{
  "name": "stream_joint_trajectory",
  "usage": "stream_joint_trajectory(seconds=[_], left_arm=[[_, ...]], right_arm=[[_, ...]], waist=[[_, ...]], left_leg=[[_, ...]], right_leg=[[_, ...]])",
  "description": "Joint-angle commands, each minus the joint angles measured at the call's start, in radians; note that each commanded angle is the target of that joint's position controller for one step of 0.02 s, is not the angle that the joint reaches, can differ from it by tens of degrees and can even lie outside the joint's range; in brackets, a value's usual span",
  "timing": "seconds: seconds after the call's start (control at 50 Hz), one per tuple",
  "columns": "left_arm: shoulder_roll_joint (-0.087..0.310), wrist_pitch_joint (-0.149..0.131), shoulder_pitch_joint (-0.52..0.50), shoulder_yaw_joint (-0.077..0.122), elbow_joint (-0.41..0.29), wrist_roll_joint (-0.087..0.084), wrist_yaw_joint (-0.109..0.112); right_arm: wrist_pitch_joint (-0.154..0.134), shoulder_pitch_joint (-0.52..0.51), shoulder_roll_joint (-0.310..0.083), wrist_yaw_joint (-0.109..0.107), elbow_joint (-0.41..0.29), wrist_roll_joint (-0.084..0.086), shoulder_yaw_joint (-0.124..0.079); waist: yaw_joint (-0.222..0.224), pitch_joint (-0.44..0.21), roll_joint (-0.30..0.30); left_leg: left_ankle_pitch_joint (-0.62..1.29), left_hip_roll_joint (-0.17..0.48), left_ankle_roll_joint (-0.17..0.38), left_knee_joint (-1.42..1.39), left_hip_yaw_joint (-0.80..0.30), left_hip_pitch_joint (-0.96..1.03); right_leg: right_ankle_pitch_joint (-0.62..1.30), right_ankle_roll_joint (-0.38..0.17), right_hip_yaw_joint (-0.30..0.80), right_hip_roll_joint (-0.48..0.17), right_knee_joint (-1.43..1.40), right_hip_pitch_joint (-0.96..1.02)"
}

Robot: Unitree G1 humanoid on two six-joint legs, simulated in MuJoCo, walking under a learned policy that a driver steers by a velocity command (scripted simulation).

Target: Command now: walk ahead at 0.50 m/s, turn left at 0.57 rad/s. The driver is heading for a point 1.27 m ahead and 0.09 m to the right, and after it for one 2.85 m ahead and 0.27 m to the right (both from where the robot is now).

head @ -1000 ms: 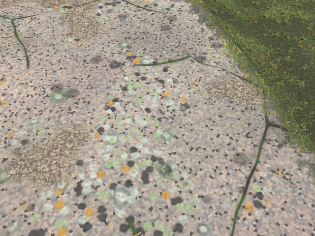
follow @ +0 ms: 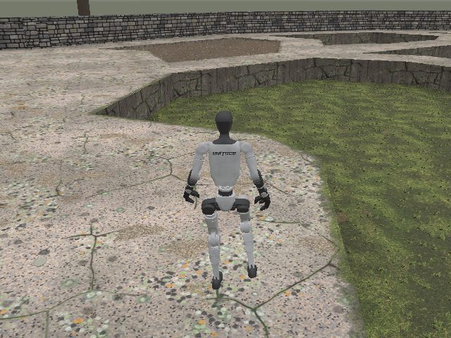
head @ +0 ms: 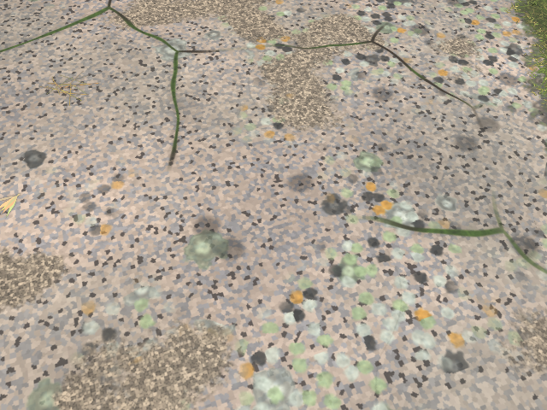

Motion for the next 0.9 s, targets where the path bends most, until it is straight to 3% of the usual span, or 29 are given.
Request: stream_joint_trajectory(seconds=[0.02, 0.08, 0.14, 0.2, 0.24, 0.26, 0.28, 0.3, 0.32, 0.34, 0.36, 0.38, 0.42, 0.48, 0.52, 0.58, 0.66, 0.68, 0.72, 0.74, 0.76, 0.78, 0.8, 0.82, 0.84, 0.86, 0.9], left_arm=[[0.056, 0.005, -0.004, 0.013, -0.057, 0.007, 0.006], [0.037, -0.003, -0.119, 0.002, -0.082, -0.003, -0.005], [0.067, -0.015, -0.172, 0.01, -0.101, -0.019, -0.018], [0.101, -0.029, -0.128, 0.024, -0.091, -0.019, -0.03], [0.122, -0.037, -0.001, 0.043, -0.057, -0.009, -0.025], [0.164, -0.042, 0.123, 0.055, -0.045, 0.007, -0.019], [0.265, -0.031, 0.242, 0.082, -0.005, 0.016, -0.02], [0.196, -0.026, 0.278, 0.071, 0.015, -0.017, -0.033], [0.131, -0.022, 0.226, 0.051, 0.004, -0.023, -0.031], [0.108, -0.014, 0.171, 0.04, -0.006, -0.012, -0.029], [0.085, -0.009, 0.136, 0.03, -0.003, -0.007, -0.029], [0.067, -0.009, 0.116, 0.022, -0.001, -0.001, -0.026], [0.058, -0.012, 0.119, 0.017, 0.01, -0.006, -0.024], [0.103, -0.014, 0.149, 0.028, 0.036, -0.018, -0.017], [0.12, -0.007, 0.166, 0.031, 0.05, -0.021, -0.013], [0.128, 0.007, 0.195, 0.028, 0.077, -0.025, -0.008], [0.135, 0.032, 0.242, 0.025, 0.115, -0.028, -0.002], [0.142, 0.037, 0.23, 0.027, 0.117, -0.029, 0.0], [0.142, 0.041, 0.195, 0.026, 0.111, -0.031, 0.006], [0.104, 0.035, 0.211, 0.011, 0.097, -0.014, 0.005], [0.005, 0.027, 0.345, -0.025, 0.104, 0.003, 0.0], [0.033, 0.032, 0.405, -0.023, 0.14, -0.018, -0.005], [0.12, 0.045, 0.339, 0.004, 0.13, -0.042, -0.005], [0.121, 0.061, 0.253, 0.009, 0.107, -0.046, 0.005], [0.108, 0.083, 0.219, 0.012, 0.102, -0.036, 0.016], [0.1, 0.109, 0.225, 0.017, 0.103, -0.029, 0.028], [0.069, 0.138, 0.265, 0.019, 0.105, -0.023, 0.041]], right_arm=[[-0.018, -0.036, -0.166, -0.022, -0.073, 0.005, -0.045], [-0.007, 0.004, -0.173, -0.032, -0.056, 0.011, -0.047], [0.0, 0.046, -0.176, -0.035, -0.036, 0.019, -0.049], [0.003, 0.052, -0.155, -0.038, -0.022, 0.012, -0.044], [0.005, 0.047, -0.118, -0.035, -0.022, 0.006, -0.032], [0.003, 0.055, -0.068, -0.03, -0.033, -0.004, -0.011], [-0.008, 0.201, -0.01, -0.031, -0.043, 0.02, 0.007], [-0.014, 0.195, -0.082, -0.034, -0.03, 0.03, -0.001], [-0.014, 0.082, -0.149, -0.034, -0.039, 0.032, -0.019], [-0.013, 0.0, -0.148, -0.036, -0.057, 0.018, -0.017], [-0.017, -0.047, -0.134, -0.032, -0.071, 0.003, -0.016], [-0.019, -0.047, -0.12, -0.028, -0.073, -0.002, -0.018], [-0.017, -0.024, -0.085, -0.021, -0.063, 0.003, -0.011], [-0.019, -0.093, -0.053, -0.02, -0.086, -0.004, 0.003], [-0.024, -0.151, -0.036, -0.016, -0.096, -0.004, 0.011], [-0.033, -0.236, -0.024, -0.006, -0.109, -0.003, 0.017], [-0.043, -0.287, -0.04, 0.014, -0.126, -0.002, 0.009], [-0.044, -0.269, -0.054, 0.017, -0.121, -0.005, 0.003], [-0.046, -0.127, -0.098, 0.01, -0.071, -0.022, -0.018], [-0.048, -0.041, -0.16, -0.002, -0.059, -0.038, -0.032], [-0.034, 0.012, -0.192, -0.012, -0.066, -0.067, -0.03], [-0.018, 0.043, -0.118, -0.008, -0.05, -0.041, -0.013], [-0.006, 0.001, -0.108, -0.004, -0.048, -0.023, -0.011], [-0.002, -0.07, -0.097, -0.006, -0.05, -0.016, -0.007], [-0.002, -0.134, -0.078, -0.007, -0.046, -0.017, 0.001], [-0.003, -0.192, -0.072, -0.008, -0.045, -0.026, 0.003], [-0.003, -0.232, -0.105, -0.012, -0.033, -0.037, -0.013]], waist=[[0.026, -0.061, 0.073], [-0.025, -0.054, 0.103], [-0.042, -0.053, 0.117], [-0.017, -0.058, 0.15], [0.049, -0.102, 0.152], [0.104, -0.218, 0.073], [0.067, -0.344, -0.234], [0.093, -0.316, -0.249], [0.114, -0.173, -0.131], [0.103, -0.107, -0.059], [0.087, -0.048, -0.041], [0.06, -0.038, -0.066], [0.042, -0.05, -0.095], [0.055, -0.035, -0.069], [0.073, -0.032, -0.058], [0.098, -0.012, -0.056], [0.1, -0.04, -0.073], [0.081, -0.053, -0.078], [-0.001, -0.128, -0.056], [-0.029, -0.221, 0.015], [-0.005, -0.376, 0.228], [-0.019, -0.504, 0.264], [-0.026, -0.408, 0.188], [-0.01, -0.299, 0.137], [0.015, -0.215, 0.104], [0.05, -0.173, 0.124], [0.077, -0.144, 0.17]], left_leg=[[0.255, 0.218, 0.173, -0.157, -0.198, -0.019], [0.125, 0.184, 0.126, -0.135, -0.187, -0.041], [0.04, 0.218, 0.112, -0.088, -0.266, 0.009], [0.034, 0.268, 0.091, -0.008, -0.332, 0.098], [0.141, 0.219, 0.053, 0.116, -0.309, 0.096], [0.077, 0.163, 0.018, 0.355, -0.243, 0.019], [-0.243, 0.012, -0.066, 0.706, -0.103, -0.317], [-0.42, 0.038, -0.079, 0.86, -0.128, -0.498], [-0.338, 0.082, -0.073, 0.91, -0.142, -0.552], [-0.267, 0.12, -0.073, 0.894, -0.097, -0.535], [-0.215, 0.149, -0.074, 0.834, -0.079, -0.522], [-0.17, 0.183, -0.074, 0.778, -0.069, -0.474], [-0.14, 0.199, -0.083, 0.712, -0.036, -0.417], [-0.063, 0.214, -0.104, 0.559, -0.007, -0.444], [0.041, 0.212, -0.111, 0.431, 0.007, -0.428], [0.171, 0.175, -0.118, 0.258, 0.042, -0.342], [0.213, 0.13, -0.089, 0.149, 0.042, -0.25], [0.199, 0.124, -0.074, 0.122, 0.036, -0.213], [0.291, 0.1, -0.031, 0.039, 0.058, 0.005], [0.638, 0.217, 0.016, 0.077, -0.032, 0.221], [0.998, 0.498, 0.186, 0.156, -0.307, 0.56], [0.962, 0.563, 0.248, 0.139, -0.405, 0.57], [0.769, 0.51, 0.216, 0.092, -0.339, 0.459], [0.602, 0.463, 0.173, 0.049, -0.273, 0.35], [0.481, 0.432, 0.15, -0.005, -0.214, 0.212], [0.376, 0.405, 0.131, -0.057, -0.159, 0.083], [0.184, 0.379, 0.136, -0.139, -0.088, -0.058]], right_leg=[[0.157, 0.039, -0.033, 0.021, -0.17, 0.01], [0.335, 0.041, -0.037, 0.073, -0.399, 0.088], [0.349, 0.029, -0.009, 0.096, -0.496, 0.124], [0.271, -0.016, -0.002, 0.084, -0.537, 0.165], [0.229, -0.069, -0.036, 0.091, -0.591, 0.344], [0.2, -0.13, 0.088, -0.036, -0.58, 0.557], [0.016, -0.307, 0.521, -0.245, -0.652, 0.892], [-0.272, -0.335, 0.748, -0.294, -0.761, 0.913], [-0.314, -0.29, 0.627, -0.256, -0.78, 0.8], [-0.216, -0.257, 0.489, -0.211, -0.781, 0.69], [-0.105, -0.255, 0.395, -0.169, -0.802, 0.592], [-0.017, -0.244, 0.328, -0.136, -0.82, 0.534], [0.1, -0.247, 0.245, -0.1, -0.85, 0.492], [0.228, -0.272, 0.17, -0.108, -0.889, 0.488], [0.27, -0.261, 0.114, -0.095, -0.899, 0.493], [0.442, -0.233, 0.026, -0.064, -0.869, 0.478], [0.58, -0.195, 0.014, -0.083, -0.766, 0.544], [0.596, -0.181, 0.022, -0.088, -0.728, 0.559], [0.684, -0.137, -0.003, -0.04, -0.567, 0.537], [0.517, -0.093, -0.027, 0.017, -0.395, 0.428], [-0.069, -0.018, -0.056, 0.122, -0.054, 0.135], [-0.439, 0.0, 0.042, 0.128, 0.091, 0.102], [-0.422, 0.009, 0.054, 0.097, 0.157, 0.054], [-0.374, 0.015, 0.022, 0.069, 0.155, 0.008], [-0.324, 0.026, 0.014, 0.044, 0.107, 0.023], [-0.273, 0.037, 0.01, 0.025, 0.06, 0.096], [-0.183, 0.047, -0.045, 0.039, 0.034, 0.184]])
